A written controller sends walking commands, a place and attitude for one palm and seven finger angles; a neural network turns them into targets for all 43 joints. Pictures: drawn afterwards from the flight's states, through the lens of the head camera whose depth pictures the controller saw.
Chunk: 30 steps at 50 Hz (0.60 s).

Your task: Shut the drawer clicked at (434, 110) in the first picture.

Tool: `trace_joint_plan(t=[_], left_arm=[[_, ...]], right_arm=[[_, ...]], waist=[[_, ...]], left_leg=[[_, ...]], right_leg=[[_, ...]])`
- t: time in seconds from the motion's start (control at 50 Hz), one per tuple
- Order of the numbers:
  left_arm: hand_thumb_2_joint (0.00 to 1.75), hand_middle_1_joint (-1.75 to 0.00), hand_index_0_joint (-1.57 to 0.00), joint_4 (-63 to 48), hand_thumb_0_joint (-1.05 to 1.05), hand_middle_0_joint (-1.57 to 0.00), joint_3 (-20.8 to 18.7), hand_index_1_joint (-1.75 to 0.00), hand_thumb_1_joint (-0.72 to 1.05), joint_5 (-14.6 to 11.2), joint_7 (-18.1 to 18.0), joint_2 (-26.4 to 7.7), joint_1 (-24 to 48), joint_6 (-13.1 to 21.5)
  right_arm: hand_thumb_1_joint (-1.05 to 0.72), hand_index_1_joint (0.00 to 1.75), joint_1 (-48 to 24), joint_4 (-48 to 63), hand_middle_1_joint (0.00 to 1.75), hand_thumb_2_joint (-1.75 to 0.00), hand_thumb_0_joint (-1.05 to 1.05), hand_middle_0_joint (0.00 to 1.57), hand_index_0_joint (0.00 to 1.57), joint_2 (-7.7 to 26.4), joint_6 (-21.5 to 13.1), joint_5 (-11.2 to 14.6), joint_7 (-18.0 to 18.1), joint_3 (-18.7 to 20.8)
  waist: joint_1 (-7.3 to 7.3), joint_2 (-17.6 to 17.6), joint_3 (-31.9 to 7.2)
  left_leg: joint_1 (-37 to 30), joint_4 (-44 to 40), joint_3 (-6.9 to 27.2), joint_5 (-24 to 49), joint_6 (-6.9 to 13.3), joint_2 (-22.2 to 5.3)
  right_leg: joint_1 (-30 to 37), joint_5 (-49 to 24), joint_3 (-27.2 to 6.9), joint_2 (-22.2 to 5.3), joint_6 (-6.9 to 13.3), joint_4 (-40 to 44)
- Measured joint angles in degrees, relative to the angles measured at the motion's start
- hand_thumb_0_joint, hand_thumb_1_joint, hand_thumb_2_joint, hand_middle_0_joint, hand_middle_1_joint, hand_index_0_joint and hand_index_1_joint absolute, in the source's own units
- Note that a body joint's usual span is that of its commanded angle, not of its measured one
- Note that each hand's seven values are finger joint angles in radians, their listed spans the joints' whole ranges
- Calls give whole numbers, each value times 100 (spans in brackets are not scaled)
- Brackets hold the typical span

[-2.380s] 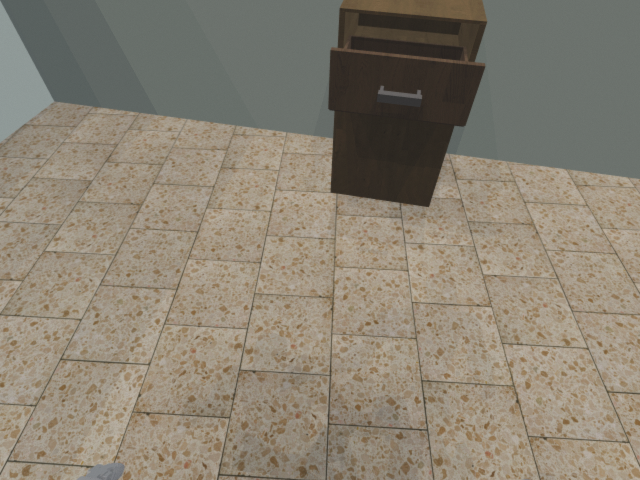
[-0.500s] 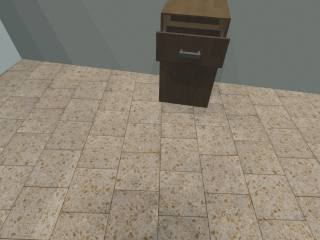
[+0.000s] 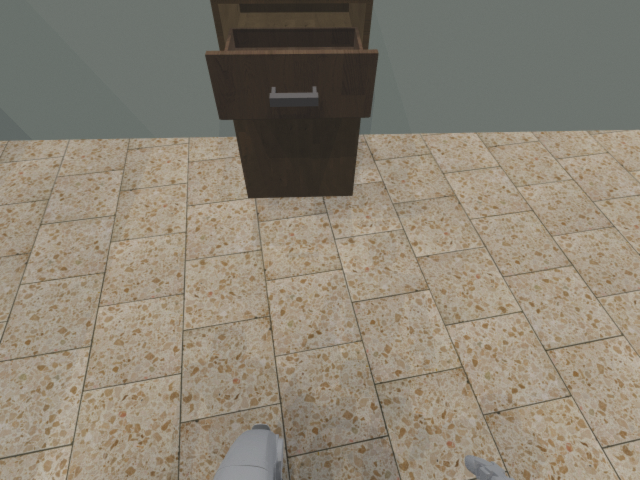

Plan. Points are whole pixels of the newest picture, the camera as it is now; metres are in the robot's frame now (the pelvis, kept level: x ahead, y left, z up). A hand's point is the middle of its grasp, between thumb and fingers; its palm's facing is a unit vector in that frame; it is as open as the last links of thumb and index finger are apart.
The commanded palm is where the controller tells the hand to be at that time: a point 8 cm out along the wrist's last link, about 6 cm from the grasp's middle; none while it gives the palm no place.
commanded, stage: walk to a spot facing it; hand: left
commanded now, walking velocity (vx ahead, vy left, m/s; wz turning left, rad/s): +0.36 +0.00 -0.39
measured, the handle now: (294, 94) +0.97 +0.17 -0.07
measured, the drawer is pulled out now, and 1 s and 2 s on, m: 0.30 0.30 0.30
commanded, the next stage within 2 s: turn to face it in 0.82 s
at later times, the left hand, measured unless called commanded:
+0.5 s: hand (233, 323) +0.37 +0.19 -0.14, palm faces -0.28 -0.93 -0.23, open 7.4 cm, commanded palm none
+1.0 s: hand (269, 278) +0.50 +0.16 -0.19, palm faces -0.37 -0.91 -0.17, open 7.3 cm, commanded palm none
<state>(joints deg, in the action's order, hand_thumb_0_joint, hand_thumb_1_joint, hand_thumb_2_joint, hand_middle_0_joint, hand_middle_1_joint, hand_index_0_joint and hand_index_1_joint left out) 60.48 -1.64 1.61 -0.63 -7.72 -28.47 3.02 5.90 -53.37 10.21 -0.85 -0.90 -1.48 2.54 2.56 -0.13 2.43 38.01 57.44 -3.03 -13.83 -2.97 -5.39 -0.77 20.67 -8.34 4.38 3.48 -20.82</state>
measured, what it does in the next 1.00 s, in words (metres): walks ahead, turning right: left foot, then right foot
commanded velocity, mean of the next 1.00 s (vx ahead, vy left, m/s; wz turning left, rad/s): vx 0.28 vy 0.00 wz -0.30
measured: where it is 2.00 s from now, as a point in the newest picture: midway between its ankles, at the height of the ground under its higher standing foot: (358, 396)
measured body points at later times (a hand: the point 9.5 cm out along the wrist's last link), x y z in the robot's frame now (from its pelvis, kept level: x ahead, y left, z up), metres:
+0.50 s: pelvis +0.20 +0.03 +0.00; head +0.22 +0.02 +0.45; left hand +0.38 +0.24 -0.13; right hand +0.10 -0.21 -0.15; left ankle +0.18 +0.15 -0.74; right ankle +0.26 -0.12 -0.70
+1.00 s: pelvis +0.40 -0.02 -0.01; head +0.42 +0.01 +0.44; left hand +0.52 +0.20 -0.18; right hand +0.38 -0.26 -0.14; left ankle +0.49 +0.05 -0.74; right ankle +0.28 -0.11 -0.69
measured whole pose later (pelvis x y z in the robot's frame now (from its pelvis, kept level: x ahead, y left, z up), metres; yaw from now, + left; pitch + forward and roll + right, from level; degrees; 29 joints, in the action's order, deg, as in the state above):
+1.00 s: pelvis +0.40 -0.02 -0.01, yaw -26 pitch -1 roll -2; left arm 59.8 -4.4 1.1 0.5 -12.8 -17.8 -0.3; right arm 12.8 -53.7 8.5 -4.0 -2.1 0.1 0.9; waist 0.0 2.1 1.0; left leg 20.7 37.4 -8.7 -15.8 2.1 -5.3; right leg -16.6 28.4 0.1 0.6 1.5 -52.7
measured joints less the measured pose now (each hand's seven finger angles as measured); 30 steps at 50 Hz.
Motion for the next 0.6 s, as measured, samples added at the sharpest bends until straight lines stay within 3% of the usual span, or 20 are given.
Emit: trace_joint_plan(t=[0.1, 0.14, 0.2, 0.26, 0.36, 0.42, 0.5, 0.56, 0.6], left_arm=[[90, -30, -20, 46, 0, -20, -95, -30, 90, -11, -11, -201, 20, -40], [90, -30, -20, 27, 0, -20, -175, -30, 90, -57, 3, -259, -48, -54], [90, -30, -20, -2, 0, -20, -294, -30, 91, -76, 38, -510, 343, -180], [90, -30, -20, -228, 1, -20, -373, -30, 91, -10, 136, -652, 815, -274], [90, -30, -19, -722, 0, -19, -414, -30, 92, 22, 256, -615, 1375, -364], [90, -30, -19, -868, 0, -19, -391, -30, 92, 30, 311, -542, 1639, -397], [90, -30, -19, -910, 0, -19, -336, -30, 91, 43, 350, -493, 1945, -402], [90, -30, -19, -918, 0, -19, -270, -30, 91, 47, 366, -490, 2124, -337], [90, -30, -20, -950, 0, -19, -229, -30, 91, 32, 338, -525, 2226, -167]], right_arm=[[-91, 30, -396, 349, 30, -90, 0, 20, 20, -134, -173, 37, -31, -83], [-91, 30, -375, 441, 30, -90, 0, 20, 20, -111, -306, -20, 12, -154], [-91, 30, -227, 367, 30, -90, 0, 21, 21, -207, -355, -46, 99, -191], [-91, 30, 175, 136, 30, -90, 0, 20, 21, -225, -309, -64, 163, -153], [-92, 30, 881, -330, 30, -90, 0, 20, 21, -62, -253, -70, 217, -16], [-92, 30, 1203, -488, 30, -90, 0, 20, 20, 113, -234, -87, 187, 49], [-92, 30, 1538, -605, 30, -90, 0, 20, 20, 265, -211, -111, 149, 89], [-92, 30, 1785, -656, 30, -90, 0, 20, 20, 312, -169, -116, 134, 78], [-91, 30, 1897, -711, 30, -90, 0, 20, 20, 277, -97, -71, 100, 38]], waist=[[91, 162, 99], [101, 82, 14], [78, 321, 89], [52, 357, 44], [-58, 235, -112], [-213, 114, -84], [-460, -1, 9], [-603, -85, 67], [-597, -55, 105]], left_leg=[[-613, -1794, -47, 397, 179, 224], [-1124, -2247, -4, 502, 374, 172], [-1296, -1802, -287, 22, 436, 193], [-1742, -2168, -484, -27, 402, 199], [-2401, -2927, -814, -4, 435, 219], [-2753, -3206, -993, -82, 404, 198], [-3127, -3259, -1228, -370, 268, 79], [-3273, -2870, -1350, -812, 82, -151], [-2862, -1581, -1175, -1283, 62, -334]], right_leg=[[428, 415, -296, -155, -130, -70], [31, 837, -241, -13, -107, -1333], [-1252, 787, 221, -81, -53, -4289], [-2313, 229, 782, -355, -74, -5321], [-3256, -399, 1120, -786, -212, -4486], [-3271, -634, 1196, -945, -284, -3426], [-2917, -693, 1282, -951, -301, -2240], [-2349, -667, 1449, -792, -189, -1424], [-2180, -925, 1461, -702, -29, -1309]])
